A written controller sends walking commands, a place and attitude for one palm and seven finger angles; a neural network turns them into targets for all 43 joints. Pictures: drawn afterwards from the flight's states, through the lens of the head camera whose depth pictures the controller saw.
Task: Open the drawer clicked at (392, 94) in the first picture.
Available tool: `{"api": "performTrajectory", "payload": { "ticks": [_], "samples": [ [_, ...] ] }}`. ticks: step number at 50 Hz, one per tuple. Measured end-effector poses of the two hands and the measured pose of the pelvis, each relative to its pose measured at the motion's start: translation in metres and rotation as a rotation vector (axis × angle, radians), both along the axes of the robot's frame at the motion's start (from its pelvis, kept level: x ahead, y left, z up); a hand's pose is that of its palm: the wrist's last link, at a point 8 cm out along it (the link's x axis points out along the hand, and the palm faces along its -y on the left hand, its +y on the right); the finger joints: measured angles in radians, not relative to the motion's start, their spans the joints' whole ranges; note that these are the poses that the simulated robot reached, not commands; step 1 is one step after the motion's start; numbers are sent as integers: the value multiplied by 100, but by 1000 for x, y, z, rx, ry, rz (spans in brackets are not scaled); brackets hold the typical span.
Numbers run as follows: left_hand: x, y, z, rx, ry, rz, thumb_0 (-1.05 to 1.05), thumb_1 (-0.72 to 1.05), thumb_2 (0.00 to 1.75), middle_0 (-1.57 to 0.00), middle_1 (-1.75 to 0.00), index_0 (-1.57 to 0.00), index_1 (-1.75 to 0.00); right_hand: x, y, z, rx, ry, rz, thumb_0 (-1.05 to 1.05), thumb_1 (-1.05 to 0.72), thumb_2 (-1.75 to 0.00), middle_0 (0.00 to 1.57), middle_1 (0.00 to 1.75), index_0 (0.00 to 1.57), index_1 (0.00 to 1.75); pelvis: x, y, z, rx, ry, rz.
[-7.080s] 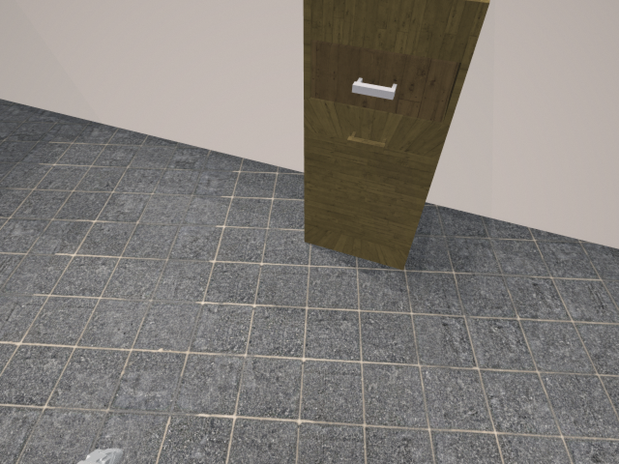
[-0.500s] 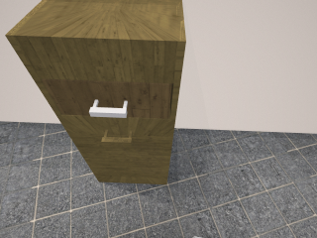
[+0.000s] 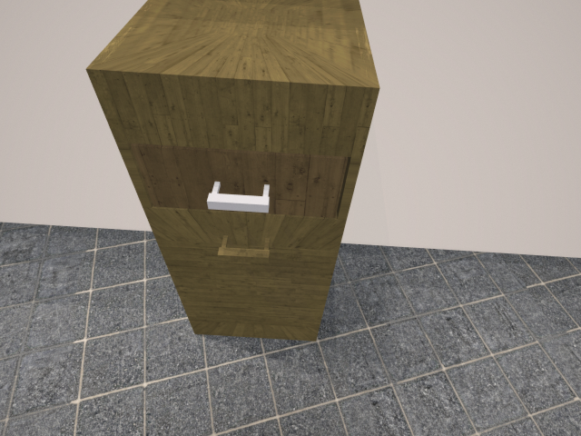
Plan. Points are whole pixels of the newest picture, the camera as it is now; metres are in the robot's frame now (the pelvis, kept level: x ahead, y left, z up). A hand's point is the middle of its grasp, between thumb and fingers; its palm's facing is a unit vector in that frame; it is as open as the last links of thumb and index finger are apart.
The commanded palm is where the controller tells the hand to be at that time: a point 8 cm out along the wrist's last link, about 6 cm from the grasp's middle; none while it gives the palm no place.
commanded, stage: come to a stop and stand still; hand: left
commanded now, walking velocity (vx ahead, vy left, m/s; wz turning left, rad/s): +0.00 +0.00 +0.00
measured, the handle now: (240, 195) +0.53 +0.13 -0.01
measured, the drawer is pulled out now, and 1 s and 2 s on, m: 0.00 0.00 0.00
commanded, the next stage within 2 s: look again from close up in 0.56 s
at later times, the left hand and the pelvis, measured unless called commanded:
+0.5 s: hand out of the picture -0.10 +0.13 -0.18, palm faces +0.04 -0.99 -0.14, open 7.4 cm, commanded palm none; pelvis -0.04 -0.01 +0.00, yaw +0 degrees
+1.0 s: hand out of the picture -0.02 +0.16 -0.18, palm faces +0.04 -0.98 -0.20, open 7.4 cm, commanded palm none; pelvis -0.03 -0.01 -0.01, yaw +1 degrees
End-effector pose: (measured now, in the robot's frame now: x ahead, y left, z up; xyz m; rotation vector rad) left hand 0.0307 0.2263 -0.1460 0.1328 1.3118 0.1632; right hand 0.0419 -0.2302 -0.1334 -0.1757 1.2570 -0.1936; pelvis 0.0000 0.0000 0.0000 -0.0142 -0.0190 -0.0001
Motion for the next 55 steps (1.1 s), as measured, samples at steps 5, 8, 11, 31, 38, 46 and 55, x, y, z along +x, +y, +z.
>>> {"api": "performTrajectory", "payload": {
  "ticks": [5,8,11,31,38,46,55],
  "samples": [
    [-37,-2,3,27,59,-9,0,91,90,-20,-30,-20,-30,-27,1,-12,38,38,-32,1,-94,-90,20,30,20,30,-13,0,-2,13,-8,-9],
    [-58,-6,5,21,87,-15,0,91,90,-20,-30,-20,-30,-46,2,-14,53,66,-40,1,-94,-90,20,30,20,30,-19,-1,0,12,-18,-12],
    [-75,-12,3,8,112,-14,0,91,90,-20,-30,-20,-30,-67,4,-14,64,101,-47,1,-93,-90,20,30,20,30,-25,-3,1,13,-24,-13],
    [-142,-52,-2,-63,199,44,0,91,90,-20,-30,-20,-30,-139,19,-17,112,241,-80,1,-91,-90,20,30,20,30,-45,-13,0,11,-2,-1],
    [-138,-49,-8,-53,180,21,0,90,90,-20,-30,-20,-30,-119,17,-24,118,172,-43,1,-91,-90,20,30,20,30,-48,-13,-9,-18,11,16],
    [-82,-22,-9,0,38,8,0,91,90,-20,-30,-20,-30,-90,16,-28,98,104,-7,1,-92,-90,20,30,20,30,-35,-7,-13,-3,3,16],
    [-46,-15,-1,9,-13,-28,0,91,90,-20,-30,-20,-30,-61,1,-15,58,67,9,2,-93,-90,20,30,20,30,-22,-8,-5,9,4,4]
  ]
}}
